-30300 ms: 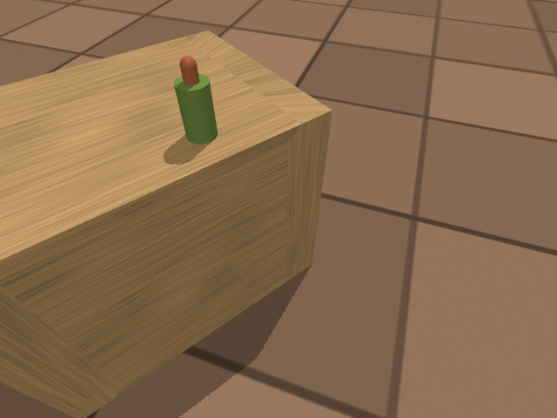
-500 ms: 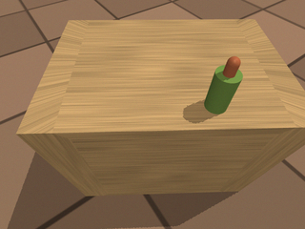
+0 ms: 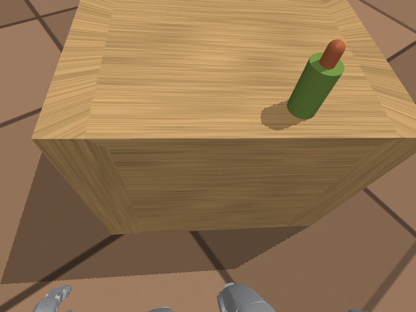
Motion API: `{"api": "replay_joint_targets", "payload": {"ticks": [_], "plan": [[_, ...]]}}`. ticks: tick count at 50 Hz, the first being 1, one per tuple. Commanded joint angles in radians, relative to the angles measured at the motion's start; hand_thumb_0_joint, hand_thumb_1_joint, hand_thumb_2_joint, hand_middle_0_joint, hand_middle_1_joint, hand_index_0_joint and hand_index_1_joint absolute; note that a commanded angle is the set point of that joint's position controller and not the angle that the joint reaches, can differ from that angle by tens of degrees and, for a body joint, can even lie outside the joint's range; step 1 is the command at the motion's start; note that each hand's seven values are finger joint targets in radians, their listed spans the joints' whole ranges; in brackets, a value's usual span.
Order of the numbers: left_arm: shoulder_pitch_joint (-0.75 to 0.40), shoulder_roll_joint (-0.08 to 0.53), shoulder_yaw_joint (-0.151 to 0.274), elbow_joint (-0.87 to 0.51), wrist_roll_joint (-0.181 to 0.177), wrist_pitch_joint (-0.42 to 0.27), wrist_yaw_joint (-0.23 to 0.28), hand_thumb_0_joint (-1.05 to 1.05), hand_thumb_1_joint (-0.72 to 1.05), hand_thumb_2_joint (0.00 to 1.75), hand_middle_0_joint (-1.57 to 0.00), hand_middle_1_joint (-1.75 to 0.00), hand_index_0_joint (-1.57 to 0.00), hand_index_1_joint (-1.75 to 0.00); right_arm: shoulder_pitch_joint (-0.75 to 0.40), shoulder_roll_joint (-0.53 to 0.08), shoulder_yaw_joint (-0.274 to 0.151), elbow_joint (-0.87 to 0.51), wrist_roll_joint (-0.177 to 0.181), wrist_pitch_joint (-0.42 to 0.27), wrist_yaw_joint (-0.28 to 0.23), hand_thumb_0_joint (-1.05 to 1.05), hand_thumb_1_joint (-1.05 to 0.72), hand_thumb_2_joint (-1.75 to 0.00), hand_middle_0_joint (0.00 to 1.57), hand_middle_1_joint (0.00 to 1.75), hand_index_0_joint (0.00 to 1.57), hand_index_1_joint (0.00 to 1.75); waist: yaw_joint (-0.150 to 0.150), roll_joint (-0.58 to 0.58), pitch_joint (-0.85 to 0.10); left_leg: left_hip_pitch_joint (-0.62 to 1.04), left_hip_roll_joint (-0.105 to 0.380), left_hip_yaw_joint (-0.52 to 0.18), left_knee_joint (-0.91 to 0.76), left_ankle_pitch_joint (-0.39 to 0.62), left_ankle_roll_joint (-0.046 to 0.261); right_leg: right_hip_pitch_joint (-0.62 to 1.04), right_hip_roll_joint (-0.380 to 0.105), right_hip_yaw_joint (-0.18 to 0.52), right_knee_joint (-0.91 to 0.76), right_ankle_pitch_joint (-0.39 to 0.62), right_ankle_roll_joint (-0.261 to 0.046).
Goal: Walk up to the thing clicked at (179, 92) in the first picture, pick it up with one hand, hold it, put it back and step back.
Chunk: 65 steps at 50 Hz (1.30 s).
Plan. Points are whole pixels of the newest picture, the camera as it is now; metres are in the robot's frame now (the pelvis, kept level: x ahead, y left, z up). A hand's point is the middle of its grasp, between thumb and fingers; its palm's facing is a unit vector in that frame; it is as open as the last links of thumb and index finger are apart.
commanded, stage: step back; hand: right
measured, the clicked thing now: (318, 79) +0.57 -0.25 +0.08
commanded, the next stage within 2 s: none
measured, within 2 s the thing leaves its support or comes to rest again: neither
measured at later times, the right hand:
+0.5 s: hand out of the picture -0.01 -0.28 -0.15, palm faces -0.03 +0.91 -0.41, open 7.4 cm
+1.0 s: hand out of the picture -0.14 -0.29 -0.13, palm faces +0.03 +0.89 -0.45, open 7.4 cm
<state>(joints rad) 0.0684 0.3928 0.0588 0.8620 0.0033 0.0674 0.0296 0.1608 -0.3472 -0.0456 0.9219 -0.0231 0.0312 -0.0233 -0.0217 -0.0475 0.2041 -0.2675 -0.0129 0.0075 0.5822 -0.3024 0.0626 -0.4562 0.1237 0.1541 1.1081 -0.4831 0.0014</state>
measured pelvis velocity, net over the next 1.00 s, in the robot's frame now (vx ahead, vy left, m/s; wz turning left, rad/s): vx -0.27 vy -0.01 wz -0.10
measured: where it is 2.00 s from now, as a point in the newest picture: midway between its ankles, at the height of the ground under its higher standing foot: outside the picture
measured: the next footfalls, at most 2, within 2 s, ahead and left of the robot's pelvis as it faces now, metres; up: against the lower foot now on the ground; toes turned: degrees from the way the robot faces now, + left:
right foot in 0.20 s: -0.01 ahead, -0.12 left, +0.00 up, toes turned +0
left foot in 0.56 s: -0.10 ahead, +0.12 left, +0.00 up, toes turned -2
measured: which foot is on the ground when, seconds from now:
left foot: down 0.00-0.24, up 0.26-0.54, down 0.56-1.00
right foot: up 0.00-0.18, down 0.20-0.58, up 0.60-1.00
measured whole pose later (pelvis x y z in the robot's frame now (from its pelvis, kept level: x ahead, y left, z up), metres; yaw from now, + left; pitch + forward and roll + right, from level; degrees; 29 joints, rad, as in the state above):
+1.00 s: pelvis -0.27 -0.01 -0.02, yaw -6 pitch -2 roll -1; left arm 0.22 0.42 0.09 0.85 0.02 0.08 -0.01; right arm 0.08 -0.39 -0.05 0.78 -0.03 0.02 -0.02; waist 0.04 -0.03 0.18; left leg -0.43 0.08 0.03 0.61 -0.14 -0.01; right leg -0.22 0.01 0.07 0.71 -0.44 0.01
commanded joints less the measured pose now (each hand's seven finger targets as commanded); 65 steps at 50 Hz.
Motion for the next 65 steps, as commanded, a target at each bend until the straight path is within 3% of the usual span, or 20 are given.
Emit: {"api": "replay_joint_targets", "payload": {"ticks": [1, 7, 10, 11, 12, 13, 17, 24, 27, 28, 29, 30, 31, 35, 45, 50, 52, 53, 57, 65], "plan": [[0.009, 0.166, 0.05, -0.089, 0.013, -0.033, 0.002, 0.0, 0.9, 0.9, -0.2, -0.3, -0.2, -0.3, 0.04, -0.258, -0.077, -0.09, 0.003, -0.021, -0.025, 0.0, -0.9, -0.9, 0.2, 0.3, 0.2, 0.3, -0.024, 0.151, -0.241, 0.318, 0.242, -0.224, -0.076, 0.682, 0.152, -0.067, -0.042, -0.009, -0.156, 0.012, 0.021], [0.107, 0.154, 0.059, -0.064, 0.023, -0.038, -0.011, 0.0, 0.9, 0.9, -0.2, -0.3, -0.2, -0.3, -0.012, -0.292, -0.08, -0.128, 0.007, -0.014, -0.011, 0.0, -0.9, -0.9, 0.2, 0.3, 0.2, 0.3, 0.006, 0.202, -0.274, 0.164, 0.264, -0.227, -0.072, 0.46, 0.138, 0.161, -0.087, -0.116, -0.444, 0.094, -0.021], [0.168, 0.175, 0.07, -0.047, 0.035, -0.051, -0.012, 0.0, 0.9, 0.9, -0.2, -0.3, -0.2, -0.3, -0.049, -0.262, -0.067, -0.141, 0.021, -0.011, -0.004, 0.0, -0.9, -0.9, 0.2, 0.3, 0.2, 0.3, 0.042, 0.098, -0.306, 0.033, 0.199, -0.179, 0.023, 0.323, 0.065, 0.327, -0.148, -0.048, -0.629, 0.389, -0.067], [0.156, 0.225, 0.085, -0.059, 0.04, -0.055, -0.013, 0.0, 0.9, 0.9, -0.2, -0.3, -0.2, -0.3, -0.047, -0.243, -0.06, -0.149, 0.028, -0.012, -0.002, 0.0, -0.9, -0.9, 0.2, 0.3, 0.2, 0.3, 0.038, -0.026, -0.295, -0.086, 0.107, -0.14, 0.11, 0.195, 0.014, 0.364, -0.256, 0.114, -0.638, 0.5, -0.132], [0.11, 0.283, 0.094, -0.076, 0.023, -0.05, -0.019, 0.0, 0.9, 0.9, -0.2, -0.3, -0.2, -0.3, -0.064, -0.213, -0.054, -0.149, 0.031, -0.01, -0.007, 0.0, -0.9, -0.9, 0.2, 0.3, 0.2, 0.3, 0.055, -0.17, -0.229, -0.12, -0.058, -0.044, 0.282, -0.063, -0.044, 0.254, -0.41, 0.287, -0.718, 0.556, -0.274], [0.058, 0.294, 0.094, -0.107, 0.031, -0.054, -0.016, 0.0, 0.9, 0.9, -0.2, -0.3, -0.2, -0.3, -0.059, -0.224, -0.06, -0.136, 0.025, 0.0, -0.015, 0.0, -0.9, -0.9, 0.2, 0.3, 0.2, 0.3, 0.062, -0.211, -0.172, -0.121, -0.073, -0.094, 0.495, -0.343, -0.057, 0.14, -0.513, 0.383, -0.768, 0.586, -0.348], [0.005, 0.195, 0.077, -0.143, 0.022, -0.053, -0.007, 0.0, 0.9, 0.9, -0.2, -0.3, -0.2, -0.3, 0.034, -0.226, -0.047, -0.095, 0.034, -0.008, -0.01, 0.0, -0.9, -0.9, 0.2, 0.3, 0.2, 0.3, 0.014, -0.085, -0.176, -0.179, -0.109, -0.165, 0.578, -0.237, -0.063, 0.217, -0.345, 0.112, -0.687, 0.704, -0.233], [0.075, 0.197, 0.078, -0.175, 0.036, -0.033, -0.004, 0.0, 0.9, 0.9, -0.2, -0.3, -0.2, -0.3, 0.063, -0.206, -0.037, -0.129, 0.017, -0.031, -0.017, 0.0, -0.9, -0.9, 0.2, 0.3, 0.2, 0.3, 0.058, -0.152, -0.299, -0.171, -0.006, -0.059, 0.125, -0.203, -0.08, 0.474, -0.348, 0.068, -0.568, 0.748, -0.218], [0.048, 0.214, 0.07, -0.182, 0.019, -0.013, -0.015, 0.0, 0.9, 0.9, -0.2, -0.3, -0.2, -0.3, 0.125, -0.215, -0.055, -0.095, 0.005, -0.038, -0.01, 0.0, -0.9, -0.9, 0.2, 0.3, 0.2, 0.3, 0.019, -0.106, -0.294, 0.044, -0.025, -0.01, -0.145, 0.088, -0.056, 0.3, -0.295, 0.019, -0.481, 0.567, -0.147], [0.058, 0.182, 0.061, -0.19, 0.018, -0.007, -0.019, 0.0, 0.9, 0.9, -0.2, -0.3, -0.2, -0.3, 0.114, -0.242, -0.066, -0.103, -0.009, -0.042, -0.01, 0.0, -0.9, -0.9, 0.2, 0.3, 0.2, 0.3, 0.024, -0.047, -0.282, 0.091, 0.046, -0.116, -0.198, 0.134, -0.034, 0.191, -0.256, 0.011, -0.437, 0.415, -0.107], [0.054, 0.14, 0.052, -0.203, 0.014, -0.006, -0.021, 0.0, 0.9, 0.9, -0.2, -0.3, -0.2, -0.3, 0.107, -0.34, -0.088, -0.11, -0.026, -0.044, -0.009, 0.0, -0.9, -0.9, 0.2, 0.3, 0.2, 0.3, 0.018, 0.196, -0.277, 0.143, 0.272, -0.426, -0.243, 0.241, 0.048, 0.002, -0.124, -0.063, -0.265, 0.134, -0.049], [-0.01, 0.179, 0.077, -0.204, 0.016, -0.006, -0.008, 0.0, 0.9, 0.9, -0.2, -0.3, -0.2, -0.3, 0.056, -0.423, -0.1, -0.132, -0.024, -0.038, 0.0, 0.0, -0.9, -0.9, 0.2, 0.3, 0.2, 0.3, -0.017, 0.255, -0.231, -0.032, 0.41, -0.561, -0.277, 0.318, 0.189, 0.005, -0.025, -0.029, -0.071, -0.157, -0.017], [-0.021, 0.2, 0.085, -0.192, 0.027, -0.003, 0.0, 0.0, 0.9, 0.9, -0.2, -0.3, -0.2, -0.3, 0.017, -0.425, -0.105, -0.142, -0.024, -0.041, -0.003, 0.0, -0.9, -0.9, 0.2, 0.3, 0.2, 0.3, -0.026, 0.248, -0.197, -0.122, 0.45, -0.621, -0.307, 0.254, 0.246, 0.032, -0.025, 0.048, 0.077, -0.168, -0.014], [0.136, 0.182, 0.089, -0.117, 0.008, -0.002, -0.016, 0.0, 0.9, 0.9, -0.2, -0.3, -0.2, -0.3, -0.084, -0.276, -0.066, -0.157, -0.017, -0.052, -0.012, 0.0, -0.9, -0.9, 0.2, 0.3, 0.2, 0.3, 0.082, 0.163, -0.168, 0.023, 0.239, -0.247, -0.211, 0.383, 0.109, -0.063, 0.007, 0.076, 0.197, 0.021, -0.016], [0.156, 0.164, 0.071, -0.111, 0.025, -0.011, -0.028, 0.0, 0.9, 0.9, -0.2, -0.3, -0.2, -0.3, 0.002, -0.311, -0.094, -0.179, -0.01, -0.032, -0.016, 0.0, -0.9, -0.9, 0.2, 0.3, 0.2, 0.3, 0.0, 0.261, -0.292, 0.217, 0.303, -0.245, -0.158, 0.313, 0.178, 0.053, -0.105, -0.04, -0.254, -0.026, 0.038], [0.339, 0.182, 0.094, -0.006, 0.031, -0.014, -0.046, 0.0, 0.9, 0.9, -0.2, -0.3, -0.2, -0.3, -0.075, -0.318, -0.084, -0.192, -0.005, 0.0, -0.008, 0.0, -0.9, -0.9, 0.2, 0.3, 0.2, 0.3, 0.069, 0.233, -0.303, -0.093, 0.212, -0.18, -0.099, 0.024, 0.06, 0.373, -0.115, -0.136, -0.641, 0.145, -0.037], [0.249, 0.316, 0.124, -0.068, 0.051, -0.021, -0.05, 0.0, 0.9, 0.9, -0.2, -0.3, -0.2, -0.3, -0.045, -0.202, -0.051, -0.207, 0.011, -0.001, -0.016, 0.0, -0.9, -0.9, 0.2, 0.3, 0.2, 0.3, 0.065, -0.199, -0.183, -0.382, -0.084, -0.06, 0.266, -0.266, -0.064, 0.241, -0.396, 0.329, -0.813, -0.095, -0.149], [0.145, 0.388, 0.133, -0.12, 0.058, -0.017, -0.043, 0.0, 0.9, 0.9, -0.2, -0.3, -0.2, -0.3, -0.084, -0.257, -0.077, -0.209, 0.003, 0.0, -0.03, 0.0, -0.9, -0.9, 0.2, 0.3, 0.2, 0.3, 0.104, -0.251, -0.127, -0.269, -0.06, -0.12, 0.49, -0.306, -0.088, -0.035, -0.556, 0.441, -0.904, -0.114, -0.296], [-0.043, 0.218, 0.093, -0.157, 0.045, -0.03, -0.027, 0.0, 0.9, 0.9, -0.2, -0.3, -0.2, -0.3, 0.059, -0.244, -0.064, -0.125, 0.018, -0.007, -0.018, 0.0, -0.9, -0.9, 0.2, 0.3, 0.2, 0.3, -0.022, -0.112, -0.083, -0.2, -0.109, -0.142, 0.638, -0.116, -0.076, -0.022, -0.31, 0.011, -0.771, 0.189, -0.165], [0.105, 0.206, 0.089, -0.168, 0.037, -0.015, -0.001, 0.0, 0.9, 0.9, -0.2, -0.3, -0.2, -0.3, 0.089, -0.196, -0.04, -0.135, -0.006, -0.049, -0.023, 0.0, -0.9, -0.9, 0.2, 0.3, 0.2, 0.3, 0.063, -0.167, -0.272, -0.176, 0.001, -0.026, 0.016, -0.132, -0.068, 0.476, -0.365, -0.002, -0.481, 0.744, -0.182]]}}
